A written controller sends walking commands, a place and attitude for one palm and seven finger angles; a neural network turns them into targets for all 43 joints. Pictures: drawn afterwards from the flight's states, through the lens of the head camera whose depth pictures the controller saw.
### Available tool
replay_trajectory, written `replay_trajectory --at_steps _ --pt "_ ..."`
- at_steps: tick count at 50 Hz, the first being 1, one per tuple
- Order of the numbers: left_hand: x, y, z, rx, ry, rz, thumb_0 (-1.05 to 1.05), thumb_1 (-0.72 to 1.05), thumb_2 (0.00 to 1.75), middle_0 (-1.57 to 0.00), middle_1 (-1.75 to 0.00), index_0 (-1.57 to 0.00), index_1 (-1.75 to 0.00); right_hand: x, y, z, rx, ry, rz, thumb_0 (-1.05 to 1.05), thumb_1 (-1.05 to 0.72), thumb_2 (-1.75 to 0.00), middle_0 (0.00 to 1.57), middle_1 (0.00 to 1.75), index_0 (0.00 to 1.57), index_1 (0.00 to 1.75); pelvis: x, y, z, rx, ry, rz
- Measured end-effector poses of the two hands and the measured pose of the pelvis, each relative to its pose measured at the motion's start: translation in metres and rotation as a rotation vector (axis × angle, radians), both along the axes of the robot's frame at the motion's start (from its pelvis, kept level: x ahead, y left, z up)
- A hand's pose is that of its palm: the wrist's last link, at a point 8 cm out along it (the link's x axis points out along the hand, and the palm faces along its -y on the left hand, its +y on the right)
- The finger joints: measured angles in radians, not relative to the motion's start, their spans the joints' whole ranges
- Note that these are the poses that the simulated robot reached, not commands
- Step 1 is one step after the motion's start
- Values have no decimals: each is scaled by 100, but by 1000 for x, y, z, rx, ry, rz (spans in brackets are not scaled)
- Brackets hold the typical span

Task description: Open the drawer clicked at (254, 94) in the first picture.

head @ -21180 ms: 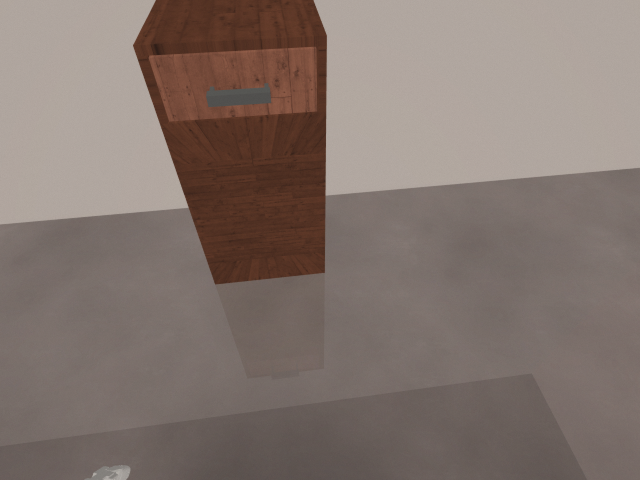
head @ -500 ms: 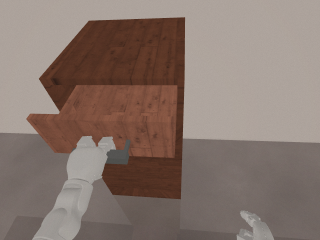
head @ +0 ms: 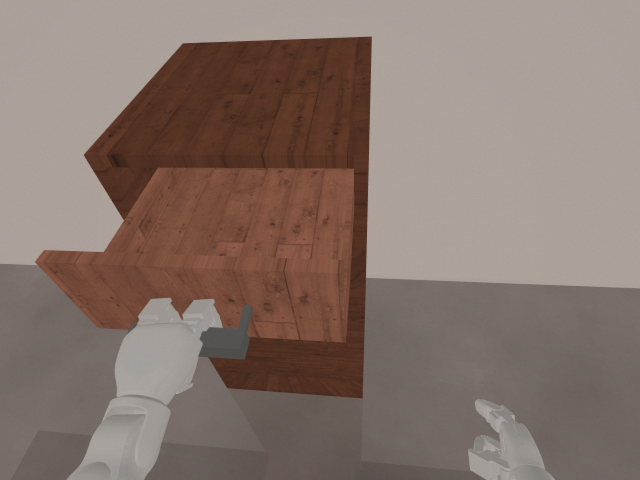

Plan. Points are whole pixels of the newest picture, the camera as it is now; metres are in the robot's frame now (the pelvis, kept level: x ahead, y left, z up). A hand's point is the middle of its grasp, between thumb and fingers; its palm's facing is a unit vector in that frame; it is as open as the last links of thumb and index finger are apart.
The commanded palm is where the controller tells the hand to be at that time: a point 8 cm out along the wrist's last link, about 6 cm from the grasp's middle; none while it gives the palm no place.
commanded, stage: pull the drawer open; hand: left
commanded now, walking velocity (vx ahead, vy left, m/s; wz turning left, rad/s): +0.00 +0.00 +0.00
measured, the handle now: (193, 325) +0.29 +0.20 +0.05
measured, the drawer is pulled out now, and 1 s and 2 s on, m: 0.19 0.30 0.28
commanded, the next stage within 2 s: open the thumb to release the handle in 1.04 s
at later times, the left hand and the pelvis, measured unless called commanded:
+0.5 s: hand (167, 412) +0.19 +0.20 +0.03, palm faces +0.00 -0.12 -0.99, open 6.1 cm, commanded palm +0.15 +0.22 +0.08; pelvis +0.01 +0.00 -0.01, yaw +0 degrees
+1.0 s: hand (146, 469) +0.13 +0.20 +0.03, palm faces -0.01 -0.11 -0.99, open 6.1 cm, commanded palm +0.08 +0.22 +0.08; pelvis -0.01 -0.01 -0.01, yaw +0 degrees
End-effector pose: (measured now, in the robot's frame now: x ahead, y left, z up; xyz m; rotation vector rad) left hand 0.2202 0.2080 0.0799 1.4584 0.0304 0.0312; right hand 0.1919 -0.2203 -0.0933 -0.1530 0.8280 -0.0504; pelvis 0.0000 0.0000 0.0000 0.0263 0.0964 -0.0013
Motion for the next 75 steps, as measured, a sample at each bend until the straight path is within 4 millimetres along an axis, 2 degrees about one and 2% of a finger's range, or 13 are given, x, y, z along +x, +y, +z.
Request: replay_trajectory --at_steps 22,48,58,65,70,75 --pt "-45 0 0 -4 2 9 3 62 78 -29 -135 -42 -135 15 6 -3 17 -21 60 1 -91 -89 20 30 20 30 6 -1 -7 0 16 -4" --pt "-108 1 2 -1 18 15 3 61 77 -30 -135 -42 -135 7 -5 -8 4 -27 93 1 -91 -89 20 30 20 30 -4 -11 -14 3 21 -4" --pt "-108 1 2 -1 21 18 2 62 74 -30 -135 -42 -135 3 -11 -6 19 -37 74 1 -91 -89 20 30 20 30 -4 -14 -14 6 28 -17" --pt "-99 8 1 1 -26 80 -1 56 75 -34 -134 -41 -133 0 -14 -15 -7 -10 81 1 -91 -89 20 30 20 30 -6 -12 -17 3 30 9" --pt "-99 9 4 -20 -22 101 -1 42 70 -36 -131 -39 -131 -1 -8 -15 0 -2 90 2 -91 -89 20 30 20 30 -6 -11 -14 3 25 10" --pt "-100 10 4 -16 -1 80 -1 17 59 -35 -129 -37 -128 1 0 -9 7 -20 103 2 -91 -89 20 30 20 30 -6 -9 -12 -1 20 10"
